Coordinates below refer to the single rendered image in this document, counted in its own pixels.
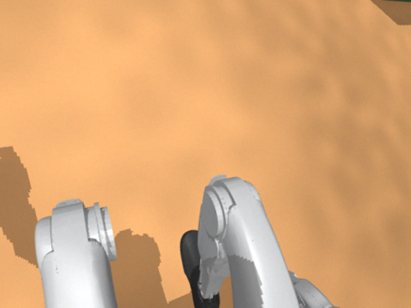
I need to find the right robot hand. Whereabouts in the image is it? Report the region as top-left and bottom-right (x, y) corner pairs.
(288, 270), (334, 308)

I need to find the right robot foot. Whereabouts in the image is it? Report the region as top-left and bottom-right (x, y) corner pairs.
(180, 230), (220, 308)

